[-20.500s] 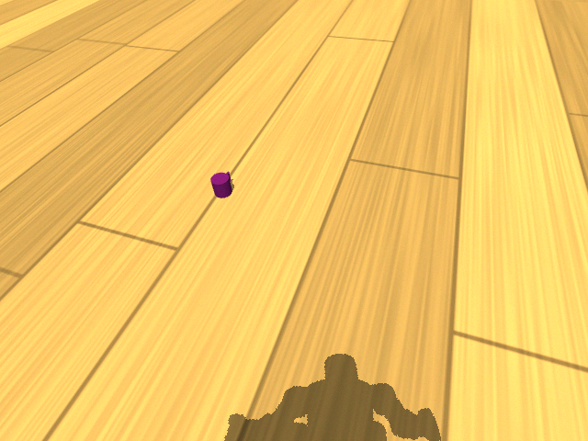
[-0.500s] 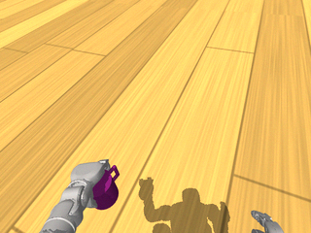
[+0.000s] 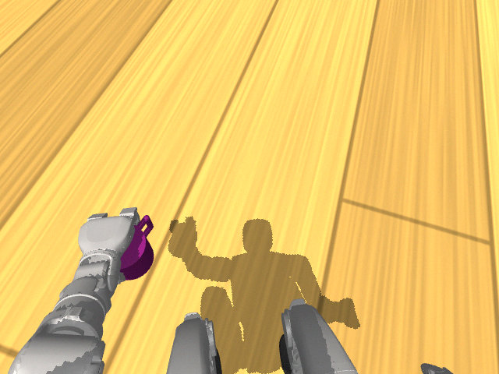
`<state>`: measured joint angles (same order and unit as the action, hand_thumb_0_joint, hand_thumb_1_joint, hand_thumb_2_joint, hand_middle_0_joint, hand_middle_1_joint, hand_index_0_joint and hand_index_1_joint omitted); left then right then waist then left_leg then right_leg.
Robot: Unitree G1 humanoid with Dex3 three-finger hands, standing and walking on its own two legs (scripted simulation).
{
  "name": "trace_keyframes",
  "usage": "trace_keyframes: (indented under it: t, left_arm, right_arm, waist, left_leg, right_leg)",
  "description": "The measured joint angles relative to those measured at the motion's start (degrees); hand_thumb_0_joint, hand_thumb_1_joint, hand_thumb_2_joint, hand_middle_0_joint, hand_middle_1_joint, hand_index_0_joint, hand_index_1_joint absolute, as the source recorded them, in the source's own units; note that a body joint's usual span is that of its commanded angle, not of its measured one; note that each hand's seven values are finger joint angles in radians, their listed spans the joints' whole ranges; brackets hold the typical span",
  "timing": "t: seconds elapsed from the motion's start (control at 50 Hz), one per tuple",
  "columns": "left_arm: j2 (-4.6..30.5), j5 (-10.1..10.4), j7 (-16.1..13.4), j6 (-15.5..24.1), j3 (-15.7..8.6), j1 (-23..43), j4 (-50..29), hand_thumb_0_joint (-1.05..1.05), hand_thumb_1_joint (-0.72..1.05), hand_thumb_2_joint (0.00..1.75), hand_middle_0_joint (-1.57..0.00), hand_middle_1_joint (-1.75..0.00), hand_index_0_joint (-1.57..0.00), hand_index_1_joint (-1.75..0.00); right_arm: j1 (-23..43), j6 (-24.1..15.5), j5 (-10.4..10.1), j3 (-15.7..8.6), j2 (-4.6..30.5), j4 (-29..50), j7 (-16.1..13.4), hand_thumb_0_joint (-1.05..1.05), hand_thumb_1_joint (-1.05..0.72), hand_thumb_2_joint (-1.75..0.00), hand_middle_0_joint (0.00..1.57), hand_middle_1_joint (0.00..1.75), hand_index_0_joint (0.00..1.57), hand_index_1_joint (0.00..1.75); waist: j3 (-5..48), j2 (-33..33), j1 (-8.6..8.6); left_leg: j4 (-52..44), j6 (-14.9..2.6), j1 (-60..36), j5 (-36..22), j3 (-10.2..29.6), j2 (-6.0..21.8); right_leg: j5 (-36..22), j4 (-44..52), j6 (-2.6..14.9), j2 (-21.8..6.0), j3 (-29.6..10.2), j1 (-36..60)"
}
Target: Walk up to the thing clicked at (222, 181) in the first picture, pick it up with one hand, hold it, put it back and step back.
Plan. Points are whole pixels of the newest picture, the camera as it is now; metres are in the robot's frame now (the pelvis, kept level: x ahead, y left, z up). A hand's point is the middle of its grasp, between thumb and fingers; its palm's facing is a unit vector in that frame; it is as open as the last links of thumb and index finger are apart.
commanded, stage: crouch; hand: left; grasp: from above
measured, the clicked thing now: (131, 245) +0.40 +0.22 -0.17
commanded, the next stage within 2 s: lower in 1.26 s
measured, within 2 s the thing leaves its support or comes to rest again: rests again in 1.98 s
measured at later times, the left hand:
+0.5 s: hand (140, 262) +0.41 +0.25 -0.34, palm faces -0.47 -0.01 -0.89, open 11.8 cm
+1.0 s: hand (147, 259) +0.43 +0.26 -0.43, palm faces -0.48 -0.03 -0.88, open 11.8 cm
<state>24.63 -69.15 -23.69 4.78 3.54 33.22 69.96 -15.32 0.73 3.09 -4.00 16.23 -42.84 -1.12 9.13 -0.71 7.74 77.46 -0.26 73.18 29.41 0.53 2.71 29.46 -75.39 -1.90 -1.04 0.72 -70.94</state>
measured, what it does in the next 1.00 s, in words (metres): lowers itself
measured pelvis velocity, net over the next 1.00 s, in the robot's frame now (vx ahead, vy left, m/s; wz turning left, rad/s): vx -0.02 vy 0.00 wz -0.07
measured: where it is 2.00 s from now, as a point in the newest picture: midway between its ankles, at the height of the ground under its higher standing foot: outside the picture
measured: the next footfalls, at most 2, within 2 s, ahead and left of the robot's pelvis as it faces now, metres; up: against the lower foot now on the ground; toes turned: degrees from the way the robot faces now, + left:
none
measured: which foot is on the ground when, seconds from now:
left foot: down 0.00-1.00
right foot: down 0.00-1.00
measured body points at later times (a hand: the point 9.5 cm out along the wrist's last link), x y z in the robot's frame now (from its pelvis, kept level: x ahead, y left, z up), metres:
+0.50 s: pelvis -0.02 +0.00 -0.17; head +0.20 +0.04 +0.22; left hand +0.43 +0.25 -0.29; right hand +0.04 -0.27 -0.29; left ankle +0.06 +0.12 -0.60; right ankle +0.05 -0.14 -0.60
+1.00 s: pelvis -0.02 +0.00 -0.24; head +0.23 +0.04 +0.13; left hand +0.46 +0.25 -0.38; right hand +0.00 -0.29 -0.35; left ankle +0.06 +0.12 -0.60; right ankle +0.05 -0.14 -0.60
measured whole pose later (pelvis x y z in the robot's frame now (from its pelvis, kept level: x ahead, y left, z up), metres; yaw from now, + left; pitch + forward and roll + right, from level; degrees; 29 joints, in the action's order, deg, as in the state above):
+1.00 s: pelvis -0.02 +0.00 -0.24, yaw -4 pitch +38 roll -7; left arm 39.2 -72.1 -21.1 10.2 -7.0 49.5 75.8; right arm -10.4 -3.7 7.8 0.0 15.1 -42.0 6.0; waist 5.2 -0.2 13.0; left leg 126.0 -0.3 124.9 39.8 5.7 2.1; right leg 40.4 -122.4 -2.3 -0.5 2.7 -120.3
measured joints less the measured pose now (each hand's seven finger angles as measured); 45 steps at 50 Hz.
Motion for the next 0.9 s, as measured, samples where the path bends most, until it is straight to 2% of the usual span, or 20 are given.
trace_keyframes:
  t: [0.1, 0.2, 0.28, 0.38, 0.52, 0.6, 0.74, 0.9]
  left_arm:
    - [2.02, 1.09, 0.32, -1.58, -2.24, 3.48, 0.54, 0.0, -0.22, 0.79, -0.49, -0.95, -0.39, -0.88]
    - [3.81, 1.34, 1.97, -0.83, -3.73, 6.22, 1.92, 0.0, -0.22, 0.77, -0.5, -0.94, -0.4, -0.87]
    - [5.09, 0.54, 3.06, 1.12, -4.72, 7.36, 2.43, 0.01, -0.23, 0.77, -0.51, -0.93, -0.41, -0.86]
    - [6.33, -1.04, 2.72, 3.41, -5.88, 8.34, 2.43, 0.01, -0.24, 0.76, -0.54, -0.91, -0.43, -0.85]
    - [8.59, -2.72, 0.87, 4.5, -7.75, 10.5, 2.81, 0.0, -0.26, 0.77, -0.56, -0.89, -0.46, -0.84]
    - [9.84, -2.64, 0.2, 3.73, -7.86, 12.11, 3.44, 0.0, -0.27, 0.77, -0.57, -0.89, -0.47, -0.83]
    - [11.86, -2.16, 1.19, 3.21, -8.89, 14.26, 4.69, 0.0, -0.28, 0.79, -0.57, -0.89, -0.47, -0.84]
    - [13.64, -2.3, 2.59, 4.35, -9.66, 15.57, 5.1, 0.0, -0.27, 0.8, -0.56, -0.9, -0.46, -0.84]
  right_arm:
    - [0.16, -0.67, 0.79, 0.47, -1.27, -0.8, -0.26, 0.0, -0.89, -0.89, 0.21, 0.3, 0.2, 0.3]
    - [0.81, -1.72, 1.4, 1.54, -2.51, -0.97, 0.46, 0.0, -0.9, -0.89, 0.21, 0.3, 0.2, 0.3]
    - [1.67, -2.69, 1.78, 2.38, -3.12, -0.73, 1.49, 0.0, -0.9, -0.89, 0.21, 0.3, 0.2, 0.3]
    - [3.17, -4.06, 2.56, 3.27, -3.3, -0.64, 2.84, 0.0, -0.9, -0.89, 0.21, 0.3, 0.2, 0.3]
    - [5.43, -5.42, 3.82, 3.44, -2.63, 0.24, 4.35, 0.0, -0.91, -0.9, 0.21, 0.3, 0.2, 0.3]
    - [6.22, -5.73, 4.19, 3.32, -2.03, 0.75, 4.92, 0.0, -0.91, -0.9, 0.21, 0.3, 0.2, 0.3]
    - [6.33, -5.63, 4.34, 3.44, -1.23, 1.27, 5.68, 0.0, -0.91, -0.9, 0.21, 0.3, 0.2, 0.3]
    - [5.32, -4.89, 4.39, 3.66, -1.06, 1.14, 6.59, 0.0, -0.91, -0.9, 0.21, 0.3, 0.2, 0.3]
  waist:
    - [1.11, -0.76, 1.78]
    - [1.84, -1.76, 2.69]
    - [2.1, -2.23, 2.89]
    - [1.92, -1.83, 2.85]
    - [0.63, -0.64, 3.29]
    - [-0.25, -0.11, 3.55]
    - [-1.49, 0.21, 4.25]
    - [-3.01, 0.43, 4.92]
  left_leg:
    - [9.96, -0.22, 11.85, 2.65, 0.56, 0.0]
    - [17.84, -0.43, 21.52, 4.4, 1.19, -0.23]
    - [23.48, -0.54, 28.09, 5.68, 1.77, -0.49]
    - [29.48, -0.43, 34.56, 7.1, 2.51, -0.78]
    - [36.1, -0.08, 41.0, 8.45, 3.59, -1.07]
    - [38.87, 0.04, 43.56, 9.0, 4.03, -0.99]
    - [42.74, 0.12, 46.83, 9.88, 4.69, -0.73]
    - [46.47, 0.08, 49.87, 10.39, 5.02, -0.59]
  right_leg:
    - [2.69, -9.8, -0.06, 0.02, 0.05, -11.58]
    - [4.65, -17.49, -0.15, -0.14, 0.26, -20.83]
    - [6.14, -22.97, -0.27, -0.31, 0.53, -27.0]
    - [7.86, -28.86, -0.34, -0.47, 0.88, -33.03]
    - [9.53, -35.32, -0.18, -0.54, 1.5, -38.95]
    - [10.05, -37.95, -0.13, -0.36, 1.73, -41.4]
    - [10.69, -41.47, -0.15, 0.08, 2.06, -44.55]
    - [11.06, -45.0, -0.29, 0.39, 2.06, -47.52]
